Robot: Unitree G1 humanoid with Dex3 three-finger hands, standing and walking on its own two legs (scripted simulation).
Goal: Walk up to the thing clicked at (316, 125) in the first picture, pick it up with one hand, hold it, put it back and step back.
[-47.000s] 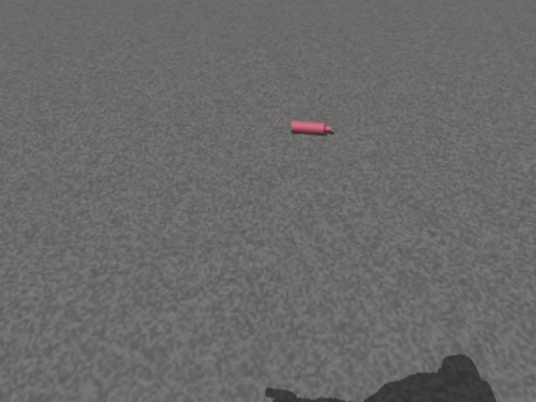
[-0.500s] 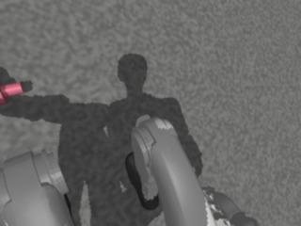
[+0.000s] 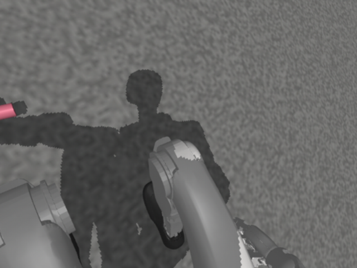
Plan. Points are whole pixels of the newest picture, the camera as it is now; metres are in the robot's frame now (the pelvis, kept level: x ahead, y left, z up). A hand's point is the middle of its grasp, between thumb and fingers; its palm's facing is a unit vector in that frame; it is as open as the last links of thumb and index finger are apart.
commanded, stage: open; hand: left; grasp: from above
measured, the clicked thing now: out of the picture +0.45 +0.33 -0.26
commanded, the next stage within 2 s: withdraw in 0.76 s
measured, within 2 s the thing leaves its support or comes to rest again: rests again in 0.24 s
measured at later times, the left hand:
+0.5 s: hand out of the picture +0.44 +0.35 -0.22, palm faces -0.44 -0.13 -0.89, open 12.8 cm
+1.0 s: hand out of the picture +0.44 +0.35 -0.22, palm faces -0.41 -0.13 -0.90, open 14.0 cm
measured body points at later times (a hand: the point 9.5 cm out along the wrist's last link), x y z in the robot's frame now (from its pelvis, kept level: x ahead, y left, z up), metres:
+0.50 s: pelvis +0.00 +0.00 +0.01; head +0.26 +0.13 +0.35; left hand +0.46 +0.35 -0.17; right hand +0.08 -0.25 -0.06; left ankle +0.07 +0.14 -0.26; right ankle +0.11 -0.13 -0.26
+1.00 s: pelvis +0.00 +0.00 +0.00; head +0.26 +0.14 +0.34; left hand +0.46 +0.36 -0.17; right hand +0.07 -0.25 -0.06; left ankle +0.07 +0.14 -0.26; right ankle +0.11 -0.13 -0.26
